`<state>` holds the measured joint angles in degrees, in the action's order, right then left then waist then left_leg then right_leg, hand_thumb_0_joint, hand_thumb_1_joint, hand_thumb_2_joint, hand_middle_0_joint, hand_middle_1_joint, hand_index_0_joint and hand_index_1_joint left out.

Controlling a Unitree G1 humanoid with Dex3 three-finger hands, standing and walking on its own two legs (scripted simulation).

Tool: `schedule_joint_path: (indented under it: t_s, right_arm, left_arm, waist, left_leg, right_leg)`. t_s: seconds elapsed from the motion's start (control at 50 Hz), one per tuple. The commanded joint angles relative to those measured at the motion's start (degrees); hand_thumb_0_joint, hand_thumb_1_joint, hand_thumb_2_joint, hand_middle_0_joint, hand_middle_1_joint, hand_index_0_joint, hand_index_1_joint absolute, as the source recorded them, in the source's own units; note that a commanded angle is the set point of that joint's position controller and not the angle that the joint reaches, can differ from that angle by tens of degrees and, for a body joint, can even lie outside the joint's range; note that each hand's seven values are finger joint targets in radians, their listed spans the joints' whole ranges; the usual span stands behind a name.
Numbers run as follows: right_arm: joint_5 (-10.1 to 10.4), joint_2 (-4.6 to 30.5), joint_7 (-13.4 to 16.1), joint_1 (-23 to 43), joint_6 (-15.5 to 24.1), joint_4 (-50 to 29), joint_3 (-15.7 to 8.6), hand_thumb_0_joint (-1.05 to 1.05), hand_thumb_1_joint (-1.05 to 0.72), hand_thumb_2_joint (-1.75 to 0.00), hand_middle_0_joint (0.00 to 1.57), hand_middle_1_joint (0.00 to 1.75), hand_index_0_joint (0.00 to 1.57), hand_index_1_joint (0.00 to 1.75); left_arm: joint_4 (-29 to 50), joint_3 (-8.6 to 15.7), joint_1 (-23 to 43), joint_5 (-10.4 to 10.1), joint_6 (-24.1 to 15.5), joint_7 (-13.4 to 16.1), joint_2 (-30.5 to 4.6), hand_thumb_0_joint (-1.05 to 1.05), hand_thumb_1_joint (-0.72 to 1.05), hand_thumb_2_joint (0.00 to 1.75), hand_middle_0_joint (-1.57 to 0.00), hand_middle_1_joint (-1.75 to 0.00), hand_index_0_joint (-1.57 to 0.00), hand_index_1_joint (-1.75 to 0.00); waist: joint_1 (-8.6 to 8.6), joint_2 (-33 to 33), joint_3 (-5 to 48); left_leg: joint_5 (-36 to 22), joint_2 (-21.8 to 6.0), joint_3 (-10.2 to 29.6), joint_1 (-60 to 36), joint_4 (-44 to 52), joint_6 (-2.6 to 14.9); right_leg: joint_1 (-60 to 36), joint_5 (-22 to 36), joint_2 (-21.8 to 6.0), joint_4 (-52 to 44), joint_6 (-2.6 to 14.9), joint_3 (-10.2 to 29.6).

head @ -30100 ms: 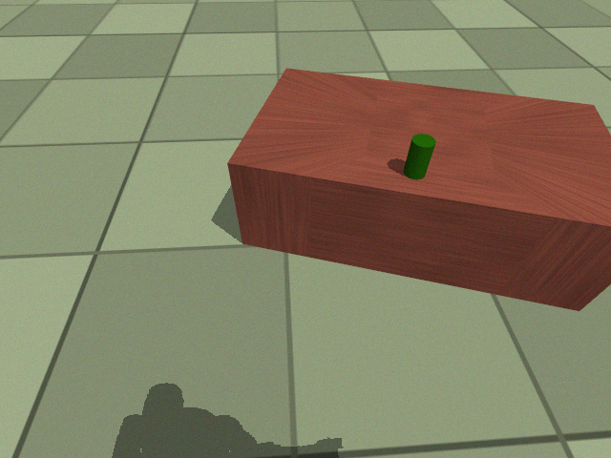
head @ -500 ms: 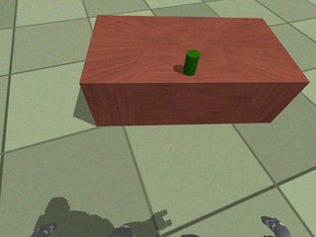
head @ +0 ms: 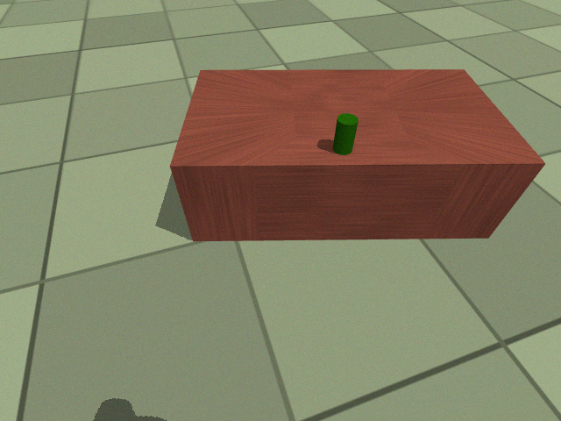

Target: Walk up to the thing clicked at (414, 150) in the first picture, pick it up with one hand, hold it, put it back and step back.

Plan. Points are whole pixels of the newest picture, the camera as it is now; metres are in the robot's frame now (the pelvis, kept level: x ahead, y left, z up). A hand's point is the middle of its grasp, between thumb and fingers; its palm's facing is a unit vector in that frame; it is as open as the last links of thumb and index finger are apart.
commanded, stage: step back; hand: right
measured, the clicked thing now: (345, 134) +1.10 -0.21 -0.25
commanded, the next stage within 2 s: stand in 0.72 s
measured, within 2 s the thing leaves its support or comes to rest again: neither
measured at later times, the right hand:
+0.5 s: hand out of the picture +0.11 -0.23 -0.14, palm faces -0.07 +0.92 -0.38, open 7.4 cm
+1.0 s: hand out of the picture +0.16 -0.22 -0.13, palm faces -0.02 +0.94 -0.35, open 7.4 cm
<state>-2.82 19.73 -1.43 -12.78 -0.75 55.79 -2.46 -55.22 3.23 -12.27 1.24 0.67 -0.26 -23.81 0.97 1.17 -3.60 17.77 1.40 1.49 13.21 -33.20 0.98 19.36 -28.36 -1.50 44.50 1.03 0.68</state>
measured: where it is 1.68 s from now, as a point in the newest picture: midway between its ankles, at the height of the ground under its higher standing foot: outside the picture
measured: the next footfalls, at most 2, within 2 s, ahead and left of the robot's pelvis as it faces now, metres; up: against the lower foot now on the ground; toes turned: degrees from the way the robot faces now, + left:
left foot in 0.34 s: +0.08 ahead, +0.16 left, +0.00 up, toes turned +1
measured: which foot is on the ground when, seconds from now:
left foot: down 0.00-0.10, up 0.12-0.32, down 0.34-1.00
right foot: down 0.00-1.00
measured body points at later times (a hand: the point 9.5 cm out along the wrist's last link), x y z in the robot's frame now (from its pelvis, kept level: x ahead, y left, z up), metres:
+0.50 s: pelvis +0.04 +0.03 +0.00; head +0.05 +0.04 +0.45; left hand +0.10 +0.35 -0.13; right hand +0.12 -0.28 -0.12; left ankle +0.04 +0.15 -0.73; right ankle +0.04 -0.10 -0.72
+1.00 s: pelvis +0.05 +0.03 +0.02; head +0.06 +0.03 +0.47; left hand +0.15 +0.32 -0.11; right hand +0.17 -0.27 -0.10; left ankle +0.04 +0.16 -0.73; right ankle +0.04 -0.11 -0.73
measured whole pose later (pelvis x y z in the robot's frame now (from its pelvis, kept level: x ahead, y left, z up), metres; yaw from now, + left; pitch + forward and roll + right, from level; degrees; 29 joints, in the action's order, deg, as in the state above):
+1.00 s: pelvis +0.05 +0.03 +0.02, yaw +1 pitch -3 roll +0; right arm -0.4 20.0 0.0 -2.7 0.9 62.3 -1.0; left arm -63.0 -0.1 -3.1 0.3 -0.7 0.0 -19.8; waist 0.1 0.4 -4.6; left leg 12.8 -0.9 0.3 6.5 -22.3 -0.8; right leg 6.4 -12.5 -1.4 21.9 -1.3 -0.1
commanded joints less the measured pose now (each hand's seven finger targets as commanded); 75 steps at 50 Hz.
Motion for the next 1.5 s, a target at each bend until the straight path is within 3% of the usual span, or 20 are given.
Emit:
schedule_joint_path:
  t_s: [0.0,0.04,0.08,0.1,0.22,0.28,0.32,0.34,0.36,0.38,0.44,0.5,0.52,0.56,0.62,0.74,1.0,1.18,1.32,1.48]
  right_arm:
    - [0.82,14.24,0.73,8.65,1.86,-5.69,-3.16,0.00,-0.90,-0.90,0.20,0.30,0.20,0.30]
    - [1.42,11.61,0.74,7.57,1.16,-5.45,-2.23,0.00,-0.90,-0.90,0.20,0.30,0.20,0.30]
    - [1.51,10.01,1.09,7.11,0.71,-5.57,-2.15,0.00,-0.90,-0.90,0.20,0.30,0.20,0.30]
    - [0.88,13.10,1.36,4.61,0.63,-4.15,-3.30,0.00,-0.90,-0.90,0.20,0.30,0.20,0.30]
    - [1.20,11.75,0.41,1.67,1.79,-2.51,-2.98,0.00,-0.90,-0.90,0.20,0.30,0.20,0.30]
    - [1.06,10.88,0.60,-1.50,2.50,-0.85,-3.17,0.00,-0.90,-0.90,0.20,0.30,0.20,0.30]
    - [0.38,12.10,1.58,-1.87,3.23,-0.23,-3.81,0.00,-0.90,-0.90,0.20,0.30,0.20,0.30]
    - [0.04,14.62,2.03,-1.07,3.68,-0.66,-4.07,0.00,-0.90,-0.90,0.20,0.30,0.20,0.30]
    - [0.19,17.49,2.15,2.50,3.64,-1.66,-4.04,0.00,-0.90,-0.90,0.20,0.30,0.20,0.30]
    - [0.61,18.72,1.99,4.27,3.37,-1.74,-4.25,0.00,-0.90,-0.90,0.20,0.30,0.20,0.30]
    - [0.40,15.14,2.09,7.09,3.12,-2.04,-3.08,0.00,-0.90,-0.90,0.20,0.30,0.20,0.30]
    - [2.22,12.52,2.07,8.52,2.74,-1.64,-2.07,0.00,-0.90,-0.90,0.20,0.30,0.20,0.30]
    - [2.56,11.65,2.18,8.23,2.66,-1.90,-1.86,0.00,-0.90,-0.90,0.20,0.30,0.20,0.30]
    - [2.30,10.84,2.38,4.99,2.28,-0.56,-1.93,0.00,-0.90,-0.90,0.20,0.30,0.20,0.30]
    - [1.80,13.26,2.43,7.08,2.81,0.99,-2.42,0.00,-0.90,-0.90,0.20,0.30,0.20,0.30]
    - [2.69,13.45,2.42,7.78,3.30,2.04,-1.64,0.00,-0.90,-0.90,0.20,0.30,0.20,0.30]
    - [2.58,11.59,1.81,12.48,2.72,3.79,-0.59,0.00,-0.90,-0.90,0.20,0.30,0.20,0.30]
    - [2.23,12.24,1.28,11.18,2.52,5.60,-0.38,0.00,-0.90,-0.90,0.20,0.30,0.20,0.30]
    - [2.12,12.36,0.97,9.52,2.42,5.92,-0.47,0.00,-0.90,-0.90,0.20,0.30,0.20,0.30]
    - [2.17,12.19,1.26,8.14,2.65,6.47,0.02,0.00,-0.90,-0.90,0.20,0.30,0.20,0.30]
  left_arm:
    - [2.55,2.86,-0.14,-0.21,-3.33,0.09,-8.22,0.00,0.90,0.90,-0.20,-0.30,-0.20,-0.30]
    - [1.01,3.47,-1.76,0.40,-3.57,0.99,-9.27,0.00,0.90,0.90,-0.20,-0.30,-0.20,-0.30]
    - [0.82,4.66,-2.83,1.40,-4.36,1.43,-16.18,0.00,0.90,0.90,-0.20,-0.30,-0.20,-0.30]
    - [2.40,5.00,2.15,1.58,-4.53,1.25,-17.22,0.00,0.90,0.90,-0.20,-0.30,-0.20,-0.30]
    - [2.39,4.23,4.11,1.29,-4.82,1.01,-13.31,0.00,0.90,0.90,-0.20,-0.30,-0.20,-0.30]
    - [3.25,3.35,7.74,0.59,-3.93,0.65,-12.18,0.00,0.90,0.90,-0.20,-0.30,-0.20,-0.30]
    - [3.33,1.68,5.46,0.05,-3.43,0.46,-7.89,0.00,0.90,0.90,-0.20,-0.30,-0.20,-0.30]
    - [3.80,0.94,4.61,-0.72,-3.24,0.42,-5.55,0.00,0.90,0.90,-0.20,-0.30,-0.20,-0.30]
    - [2.76,1.18,5.22,-1.19,-2.36,0.60,-6.58,0.00,0.90,0.90,-0.20,-0.30,-0.20,-0.30]
    - [1.87,1.83,5.92,-0.95,-1.99,0.70,-9.44,0.00,0.90,0.90,-0.20,-0.30,-0.20,-0.30]
    - [0.64,1.32,5.25,-0.74,-2.47,0.47,-7.87,0.00,0.90,0.90,-0.20,-0.30,-0.20,-0.30]
    - [-1.85,1.79,1.13,-0.69,-3.60,1.32,-8.65,0.00,0.90,0.90,-0.20,-0.30,-0.20,-0.30]
    - [-2.19,2.01,0.58,-0.54,-3.79,1.64,-10.07,0.00,0.90,0.90,-0.20,-0.30,-0.20,-0.30]
    - [-0.59,2.24,6.03,-0.56,-3.78,1.44,-13.14,0.00,0.90,0.90,-0.20,-0.30,-0.20,-0.30]
    - [0.19,0.99,8.49,-0.95,-3.26,1.34,-9.31,0.00,0.90,0.90,-0.20,-0.30,-0.20,-0.30]
    - [-2.95,-0.13,7.07,-1.39,-3.00,1.36,-8.17,0.00,0.90,0.90,-0.20,-0.30,-0.20,-0.30]
    - [-5.12,-0.55,11.26,-0.76,-2.87,1.02,-8.54,0.00,0.90,0.90,-0.20,-0.30,-0.20,-0.30]
    - [-6.97,-0.67,10.55,-0.53,-2.65,0.27,-8.64,0.00,0.90,0.90,-0.20,-0.30,-0.20,-0.30]
    - [-6.90,-0.69,9.51,-0.43,-2.80,0.21,-8.90,0.00,0.90,0.90,-0.20,-0.30,-0.20,-0.30]
    - [-7.06,-0.89,8.08,-0.81,-3.21,0.42,-8.93,0.00,0.90,0.90,-0.20,-0.30,-0.20,-0.30]
  waist:
    - [1.91,-8.98,-0.19]
    - [2.71,-5.36,1.86]
    - [3.66,5.41,-0.69]
    - [1.62,3.98,-4.67]
    - [1.07,5.51,0.15]
    - [-1.88,6.36,3.13]
    - [-1.98,0.01,6.45]
    - [-0.92,-8.09,7.62]
    - [-0.25,-9.39,5.91]
    - [-0.98,-9.45,3.64]
    - [0.50,-9.74,1.88]
    - [1.98,-7.65,7.82]
    - [1.64,-4.75,10.24]
    - [-1.16,-0.22,9.43]
    - [-0.48,-2.17,7.60]
    - [-0.72,-0.34,8.14]
    - [-1.03,-2.34,7.17]
    - [-1.16,-2.68,1.73]
    - [-1.19,0.07,2.21]
    - [-1.15,-0.39,5.33]
  left_leg:
    - [11.27,-9.31,10.57,9.39,12.62,4.99]
    - [11.76,-6.58,7.55,13.32,5.69,2.69]
    - [15.07,1.98,4.59,18.18,-12.88,0.14]
    - [14.41,-1.46,5.37,15.15,-17.98,-0.73]
    - [8.45,-3.37,3.26,10.39,-9.16,-0.88]
    - [0.32,-1.29,-1.76,-0.60,6.73,-0.77]
    - [-8.61,-4.52,4.43,-7.86,11.62,0.53]
    - [-13.14,-13.57,16.65,-9.57,14.30,3.35]
    - [-5.07,-18.40,22.61,-4.96,15.68,8.18]
    - [0.25,-19.20,22.33,1.78,15.56,11.17]
    - [-10.22,-13.39,12.65,-0.92,12.01,6.39]
    - [-28.32,-9.01,4.78,-0.32,1.72,1.89]
    - [-26.25,-6.85,2.98,1.84,-1.28,0.68]
    - [-13.73,-5.37,2.07,0.03,1.98,-0.16]
    - [-24.10,-8.69,4.76,-3.82,6.24,1.89]
    - [-36.78,-9.32,4.48,-8.30,7.19,1.46]
    - [-21.89,-8.81,3.11,-8.60,15.27,-0.18]
    - [-1.10,-8.22,4.57,-3.51,20.45,-0.55]
    - [-1.23,-7.60,4.40,-4.37,18.16,-0.16]
    - [-11.00,-8.63,4.25,-5.87,17.03,-0.18]
  right_leg:
    - [-9.67,11.00,1.78,-15.81,-0.04,-3.30]
    - [-17.64,9.83,1.07,-20.80,1.27,1.31]
    - [-9.94,-18.34,-16.72,-33.88,8.55,28.51]
    - [-1.16,-25.01,-21.43,-35.85,12.14,32.27]
    - [-6.64,-0.04,-14.40,-28.70,9.01,14.56]
    - [-4.01,11.81,-10.73,-20.60,6.38,6.13]
    - [-1.91,24.18,-6.09,-8.66,2.73,0.48]
    - [2.48,18.29,-1.47,-2.19,0.27,-2.39]
    - [3.65,-0.22,0.50,-3.47,-0.26,-1.72]
    - [-0.78,-4.65,-1.14,-1.05,-0.10,0.50]
    - [-1.03,3.52,-0.85,-9.87,0.54,-0.71]
    - [-14.40,26.74,-2.19,-20.66,0.69,1.39]
    - [-17.75,34.56,-5.00,-18.56,2.01,5.23]
    - [-13.33,29.24,-9.68,-17.33,5.13,9.95]
    - [-10.24,31.17,-4.64,-14.59,1.78,2.33]
    - [-13.30,41.77,-5.17,-17.34,0.47,2.76]
    - [-16.66,31.74,-5.94,-25.99,-0.33,3.25]
    - [-11.64,13.73,-5.12,-30.03,-0.35,4.01]
    - [-8.41,8.53,-5.71,-31.87,-0.06,5.38]
    - [-12.76,22.54,-6.07,-29.18,-0.18,4.42]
